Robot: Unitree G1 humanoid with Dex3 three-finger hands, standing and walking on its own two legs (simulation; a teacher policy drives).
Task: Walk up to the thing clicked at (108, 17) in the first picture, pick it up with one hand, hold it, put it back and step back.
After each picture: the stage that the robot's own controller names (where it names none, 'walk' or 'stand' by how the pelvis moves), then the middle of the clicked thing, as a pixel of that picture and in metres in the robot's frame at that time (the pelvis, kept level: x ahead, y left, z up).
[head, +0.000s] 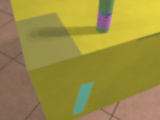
stand; (105, 8) +0.73 -0.10 +0.09
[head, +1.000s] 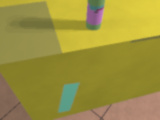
walk; (96, 1) +0.66 -0.05 +0.13
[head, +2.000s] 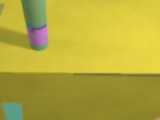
walk; (35, 17) +0.51 +0.18 +0.13
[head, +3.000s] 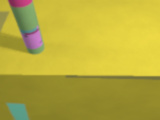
stand; (28, 23) +0.52 +0.21 +0.13
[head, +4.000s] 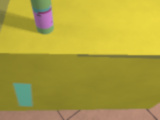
stand; (41, 2) +0.60 +0.16 +0.11
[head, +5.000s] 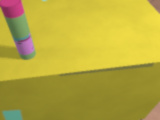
stand; (20, 31) +0.55 +0.25 +0.09
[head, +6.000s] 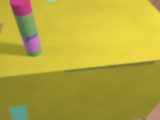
stand; (28, 29) +0.58 +0.23 +0.09
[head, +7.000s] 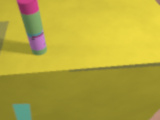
stand; (34, 28) +0.59 +0.20 +0.09
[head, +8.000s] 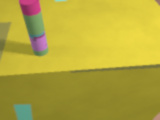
stand; (35, 29) +0.59 +0.20 +0.09
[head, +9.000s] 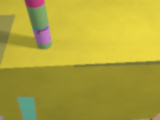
rise first; (39, 22) +0.60 +0.20 +0.09
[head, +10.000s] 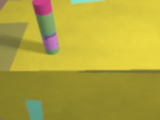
go down; (47, 29) +0.60 +0.20 +0.09
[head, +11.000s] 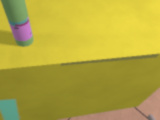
go down; (17, 14) +0.58 +0.18 +0.11
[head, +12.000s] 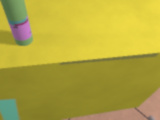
approach; (16, 14) +0.58 +0.19 +0.12
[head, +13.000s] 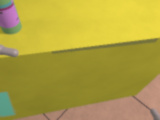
close in; out of the picture +0.59 +0.21 +0.15
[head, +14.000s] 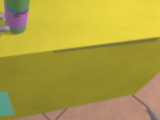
close; (17, 0) +0.56 +0.15 +0.16
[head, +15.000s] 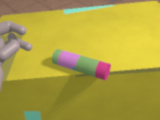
lift; (80, 63) +0.50 +0.03 +0.03
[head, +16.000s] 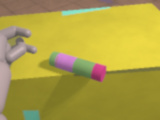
hold; (76, 65) +0.50 +0.04 +0.02
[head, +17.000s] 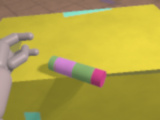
hold; (76, 70) +0.48 +0.05 +0.01
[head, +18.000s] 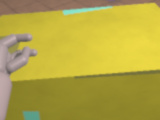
hold; out of the picture +0.17 +0.20 -0.63
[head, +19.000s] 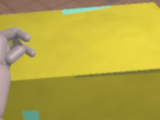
crouch; out of the picture +0.08 +0.34 -0.73
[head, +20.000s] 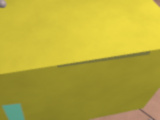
lower; out of the picture +0.10 +0.37 -0.73
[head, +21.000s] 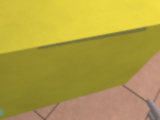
lower; out of the picture +0.10 +0.40 -0.67
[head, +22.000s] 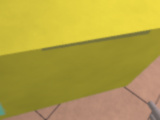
lower; out of the picture +0.12 +0.42 -0.68
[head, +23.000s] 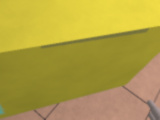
lower; out of the picture +0.15 +0.45 -0.68
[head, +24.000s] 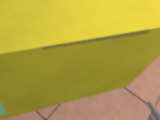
lower; out of the picture +0.17 +0.48 -0.68
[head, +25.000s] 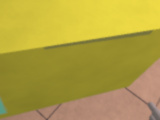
loosen; out of the picture +0.19 +0.50 -0.68
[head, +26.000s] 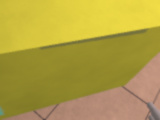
sink last; out of the picture +0.20 +0.53 -0.68
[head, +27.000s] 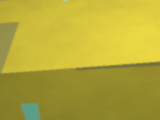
sink last; out of the picture +0.23 +0.55 -0.70
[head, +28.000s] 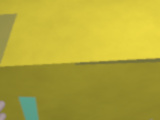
stand; out of the picture +0.26 +0.57 -0.71
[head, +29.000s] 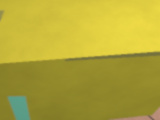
stand; out of the picture +0.28 +0.60 -0.69
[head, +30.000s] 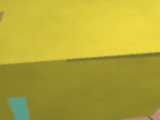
stand; out of the picture +0.30 +0.61 -0.69
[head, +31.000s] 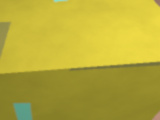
stand; out of the picture +0.29 +0.63 -0.74
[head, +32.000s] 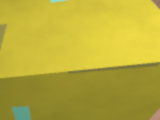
stand; out of the picture +0.29 +0.64 -0.75
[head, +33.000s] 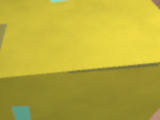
stand; out of the picture +0.29 +0.64 -0.75
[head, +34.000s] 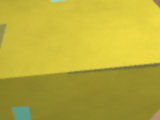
walk; out of the picture +0.28 +0.64 -0.75
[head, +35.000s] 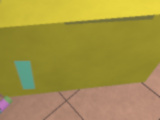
walk; out of the picture +0.46 +0.67 -0.72
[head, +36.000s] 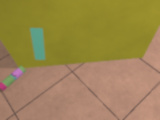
walk; (12, 77) +0.77 +0.65 -0.72
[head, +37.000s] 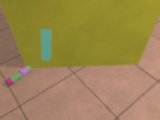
stand; (19, 75) +0.97 +0.62 -0.73
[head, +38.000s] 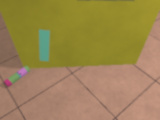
stand; (17, 75) +0.95 +0.62 -0.75
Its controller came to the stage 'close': yes
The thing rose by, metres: 0.00
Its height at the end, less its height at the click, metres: -0.83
